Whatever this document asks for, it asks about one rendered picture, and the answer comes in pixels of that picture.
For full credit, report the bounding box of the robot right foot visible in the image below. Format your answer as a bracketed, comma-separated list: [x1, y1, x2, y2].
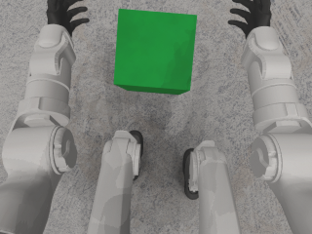
[182, 148, 199, 200]

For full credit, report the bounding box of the robot left hand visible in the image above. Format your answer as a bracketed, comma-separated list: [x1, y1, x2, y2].
[46, 0, 90, 38]

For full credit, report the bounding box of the robot left forearm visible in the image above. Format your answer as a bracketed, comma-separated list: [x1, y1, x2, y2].
[2, 23, 76, 170]

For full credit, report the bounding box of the carton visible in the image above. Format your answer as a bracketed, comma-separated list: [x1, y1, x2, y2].
[113, 9, 197, 95]

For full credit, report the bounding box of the right robot upper arm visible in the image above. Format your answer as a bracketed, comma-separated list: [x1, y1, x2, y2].
[249, 133, 312, 234]

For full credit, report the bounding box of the robot right forearm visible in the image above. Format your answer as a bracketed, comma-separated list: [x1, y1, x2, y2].
[241, 26, 312, 135]

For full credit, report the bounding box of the left robot upper arm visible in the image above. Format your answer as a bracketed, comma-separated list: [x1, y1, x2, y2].
[0, 125, 78, 234]

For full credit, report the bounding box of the robot right shin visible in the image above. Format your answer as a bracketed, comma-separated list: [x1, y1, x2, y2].
[188, 140, 229, 191]

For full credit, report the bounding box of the robot right hand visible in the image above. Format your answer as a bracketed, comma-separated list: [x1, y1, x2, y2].
[228, 0, 272, 39]

